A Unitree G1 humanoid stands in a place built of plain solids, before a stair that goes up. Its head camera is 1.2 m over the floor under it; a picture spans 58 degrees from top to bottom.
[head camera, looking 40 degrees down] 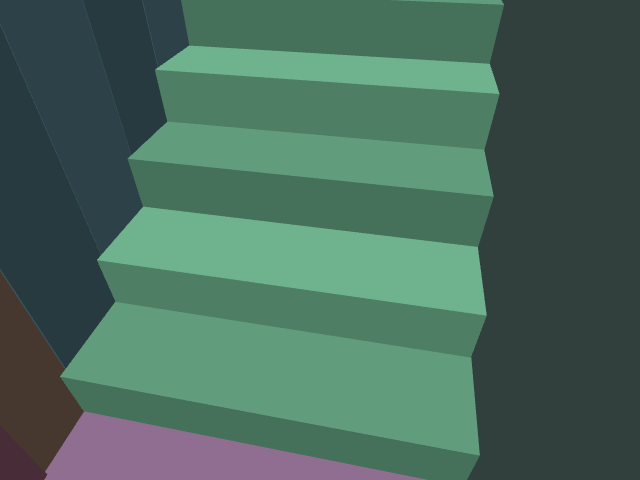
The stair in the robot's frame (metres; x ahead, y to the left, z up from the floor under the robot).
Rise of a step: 0.18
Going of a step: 0.27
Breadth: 1.08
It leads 11 degrees to the right of straight ahead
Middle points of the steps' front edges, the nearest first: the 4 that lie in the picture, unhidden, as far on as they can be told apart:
0.55 0.16 0.18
0.81 0.11 0.36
1.07 0.06 0.54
1.34 0.01 0.72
